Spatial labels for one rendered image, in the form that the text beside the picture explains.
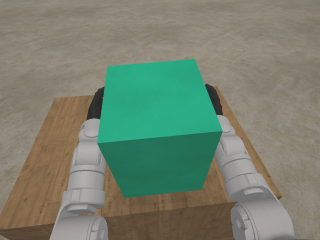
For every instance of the right robot forearm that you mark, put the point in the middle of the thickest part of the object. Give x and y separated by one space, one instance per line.
242 181

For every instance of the left robot forearm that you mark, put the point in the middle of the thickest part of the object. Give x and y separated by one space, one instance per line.
84 194

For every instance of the right robot hand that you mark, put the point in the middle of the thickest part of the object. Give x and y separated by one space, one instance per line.
214 99

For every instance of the carton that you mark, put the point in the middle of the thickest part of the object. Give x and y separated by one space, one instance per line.
158 129

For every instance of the left robot upper arm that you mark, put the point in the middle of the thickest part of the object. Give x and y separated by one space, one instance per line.
85 227

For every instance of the pedestal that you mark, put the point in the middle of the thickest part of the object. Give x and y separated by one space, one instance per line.
32 207

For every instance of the right robot upper arm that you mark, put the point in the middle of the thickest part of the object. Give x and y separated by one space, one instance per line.
261 219

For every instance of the left robot hand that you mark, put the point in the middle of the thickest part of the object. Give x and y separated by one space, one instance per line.
95 108

